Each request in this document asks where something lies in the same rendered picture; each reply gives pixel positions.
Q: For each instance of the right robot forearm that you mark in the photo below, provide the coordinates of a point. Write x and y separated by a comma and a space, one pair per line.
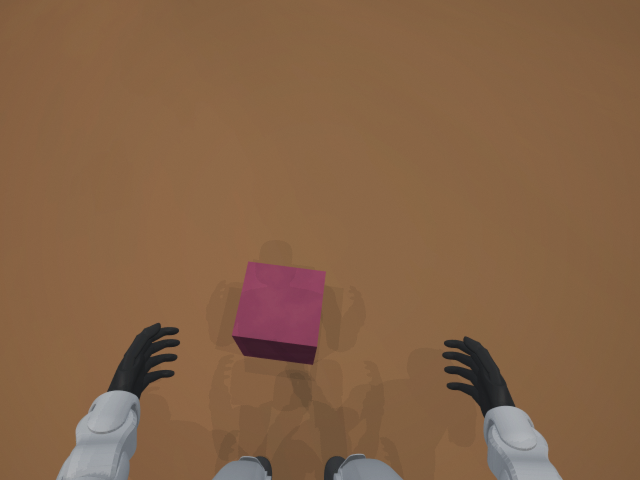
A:
516, 451

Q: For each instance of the left robot forearm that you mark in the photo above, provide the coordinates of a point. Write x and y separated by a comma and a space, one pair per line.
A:
106, 439

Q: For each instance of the right robot foot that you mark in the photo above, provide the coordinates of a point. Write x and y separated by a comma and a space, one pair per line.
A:
332, 467

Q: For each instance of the left robot hand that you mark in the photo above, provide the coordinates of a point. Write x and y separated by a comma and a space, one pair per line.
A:
132, 373

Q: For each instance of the right robot hand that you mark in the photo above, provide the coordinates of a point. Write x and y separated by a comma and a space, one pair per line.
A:
490, 389

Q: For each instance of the robot right thigh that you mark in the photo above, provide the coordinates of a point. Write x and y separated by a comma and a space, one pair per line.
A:
366, 469

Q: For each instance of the carton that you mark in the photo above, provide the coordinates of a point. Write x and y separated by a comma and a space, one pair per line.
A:
279, 313

